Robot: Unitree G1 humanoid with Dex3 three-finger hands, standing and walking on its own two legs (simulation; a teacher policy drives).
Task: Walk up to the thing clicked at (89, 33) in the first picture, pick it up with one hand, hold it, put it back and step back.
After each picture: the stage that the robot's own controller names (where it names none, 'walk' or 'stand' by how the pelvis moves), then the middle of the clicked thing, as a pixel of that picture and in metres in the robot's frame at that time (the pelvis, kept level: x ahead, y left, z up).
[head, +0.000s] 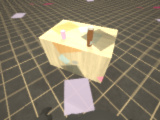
stand; (89, 36) +0.89 +0.04 -0.03
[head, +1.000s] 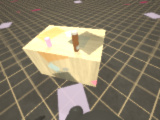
walk; (75, 41) +0.77 +0.22 -0.02
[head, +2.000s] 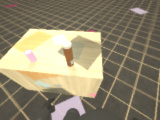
stand; (68, 55) +0.51 +0.21 -0.01
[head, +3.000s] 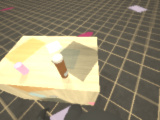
stand; (61, 67) +0.39 +0.25 -0.02
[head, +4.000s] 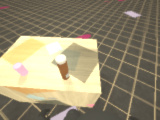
stand; (63, 68) +0.39 +0.22 -0.02
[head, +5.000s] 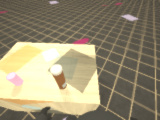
stand; (59, 78) +0.32 +0.23 -0.03
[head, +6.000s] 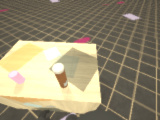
stand; (61, 77) +0.33 +0.22 -0.03
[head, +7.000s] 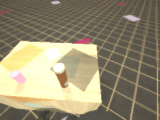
stand; (62, 77) +0.33 +0.22 -0.03
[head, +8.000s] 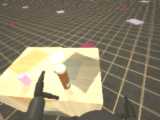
rise first; (64, 78) +0.34 +0.23 -0.03
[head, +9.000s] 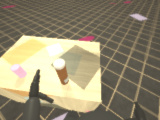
go down; (62, 73) +0.34 +0.23 -0.01
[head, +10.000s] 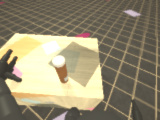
go down; (61, 71) +0.35 +0.21 +0.01
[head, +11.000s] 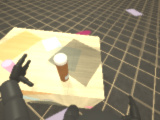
close in; (62, 69) +0.35 +0.20 +0.02
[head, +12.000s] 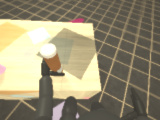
close; (53, 62) +0.37 +0.22 +0.06
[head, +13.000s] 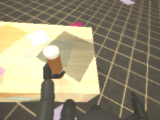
lift; (55, 65) +0.36 +0.21 +0.06
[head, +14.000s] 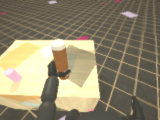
lift; (61, 62) +0.34 +0.18 +0.15
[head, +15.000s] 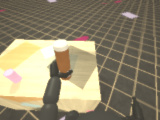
hold; (63, 62) +0.33 +0.17 +0.15
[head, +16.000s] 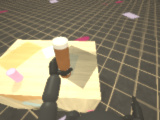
hold; (63, 60) +0.33 +0.17 +0.17
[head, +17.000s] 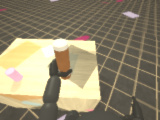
hold; (63, 62) +0.33 +0.18 +0.15
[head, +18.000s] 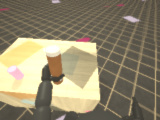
crouch; (55, 67) +0.31 +0.22 +0.12
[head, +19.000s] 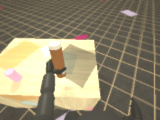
lower; (58, 61) +0.37 +0.22 +0.10
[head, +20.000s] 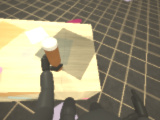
lower; (54, 57) +0.40 +0.22 +0.06
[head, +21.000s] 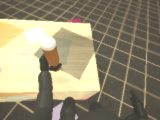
lower; (52, 57) +0.40 +0.22 +0.07
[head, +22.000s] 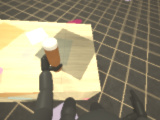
lower; (53, 57) +0.40 +0.22 +0.06
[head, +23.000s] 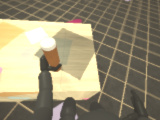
lower; (52, 57) +0.40 +0.23 +0.07
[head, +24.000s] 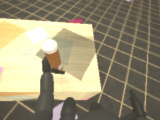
open; (54, 59) +0.39 +0.22 +0.06
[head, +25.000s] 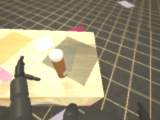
sink last; (59, 66) +0.37 +0.20 +0.03
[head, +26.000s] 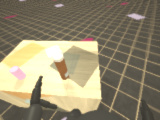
sink last; (61, 67) +0.39 +0.24 +0.02
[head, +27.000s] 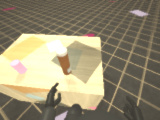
stand; (64, 62) +0.41 +0.23 +0.04
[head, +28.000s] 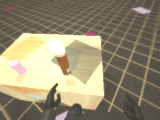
stand; (63, 62) +0.40 +0.23 +0.04
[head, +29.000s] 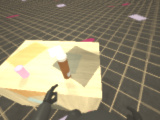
stand; (64, 67) +0.40 +0.23 +0.01
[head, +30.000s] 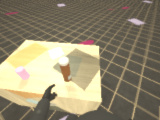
stand; (65, 70) +0.39 +0.21 -0.03
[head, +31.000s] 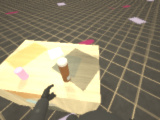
stand; (64, 71) +0.38 +0.22 -0.03
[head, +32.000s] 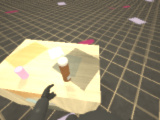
stand; (65, 70) +0.39 +0.22 -0.03
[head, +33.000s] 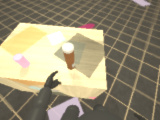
walk; (69, 58) +0.44 +0.17 -0.01
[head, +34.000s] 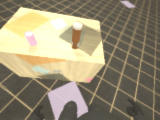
walk; (76, 37) +0.65 +0.18 -0.02
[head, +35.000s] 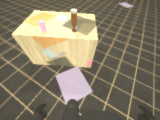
stand; (74, 21) +1.00 +0.25 +0.01
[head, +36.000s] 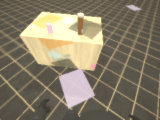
stand; (80, 25) +0.99 +0.18 -0.02
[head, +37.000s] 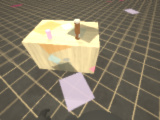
stand; (77, 30) +1.00 +0.21 -0.03
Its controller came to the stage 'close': yes
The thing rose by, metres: 0.22
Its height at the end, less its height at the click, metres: +0.00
